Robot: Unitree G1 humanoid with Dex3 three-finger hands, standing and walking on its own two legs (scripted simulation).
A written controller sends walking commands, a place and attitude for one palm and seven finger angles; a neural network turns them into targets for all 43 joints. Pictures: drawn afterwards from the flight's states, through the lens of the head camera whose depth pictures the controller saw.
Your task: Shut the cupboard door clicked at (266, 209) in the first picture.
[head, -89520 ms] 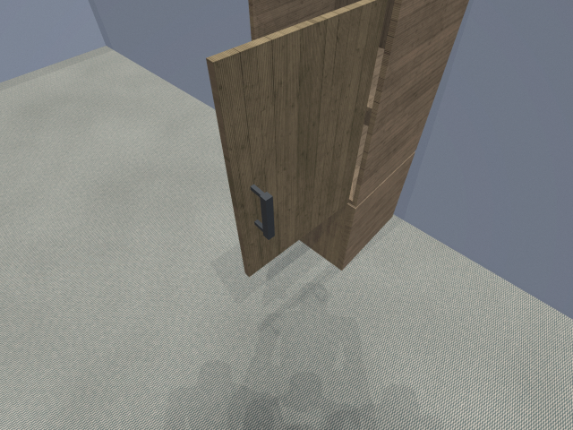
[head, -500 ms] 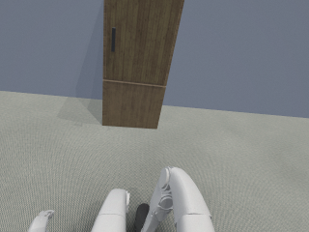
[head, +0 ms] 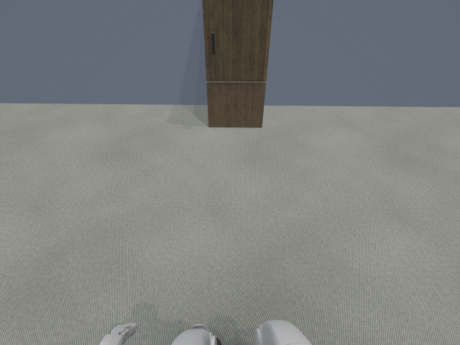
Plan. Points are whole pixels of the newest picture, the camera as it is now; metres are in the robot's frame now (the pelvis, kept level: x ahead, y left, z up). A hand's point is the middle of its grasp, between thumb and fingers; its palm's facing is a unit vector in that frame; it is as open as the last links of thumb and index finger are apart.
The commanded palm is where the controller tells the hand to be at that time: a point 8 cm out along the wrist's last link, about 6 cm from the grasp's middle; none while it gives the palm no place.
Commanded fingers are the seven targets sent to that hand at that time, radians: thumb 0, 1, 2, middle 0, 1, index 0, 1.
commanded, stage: relax the arm and regain balance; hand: left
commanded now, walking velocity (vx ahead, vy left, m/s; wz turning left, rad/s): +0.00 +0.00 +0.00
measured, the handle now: (213, 42) +1.98 +0.13 -0.05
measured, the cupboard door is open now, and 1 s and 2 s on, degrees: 0 0 0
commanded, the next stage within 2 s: none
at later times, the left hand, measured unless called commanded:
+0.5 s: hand out of the picture -0.67 +0.22 -0.11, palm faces +0.09 -0.93 -0.37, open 16.6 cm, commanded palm none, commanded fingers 0.00 -0.50 0.30 -0.15 -0.30 -0.15 -0.30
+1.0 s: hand out of the picture -1.15 +0.13 -0.10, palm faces +0.17 -0.95 -0.27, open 16.6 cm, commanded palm none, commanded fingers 0.00 -0.50 0.30 -0.15 -0.30 -0.15 -0.30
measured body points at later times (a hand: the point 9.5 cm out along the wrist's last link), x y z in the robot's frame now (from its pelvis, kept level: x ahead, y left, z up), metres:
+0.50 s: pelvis -0.75 -0.03 +0.01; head -0.76 -0.06 +0.46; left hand -0.68 +0.27 -0.09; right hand -0.72 -0.29 -0.15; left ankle -0.64 +0.15 -0.59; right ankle -0.69 -0.12 -0.70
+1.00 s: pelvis -1.25 -0.09 +0.03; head -1.25 -0.12 +0.48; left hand -1.16 +0.17 -0.08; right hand -1.24 -0.34 -0.13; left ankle -1.19 +0.06 -0.64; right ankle -1.24 -0.19 -0.69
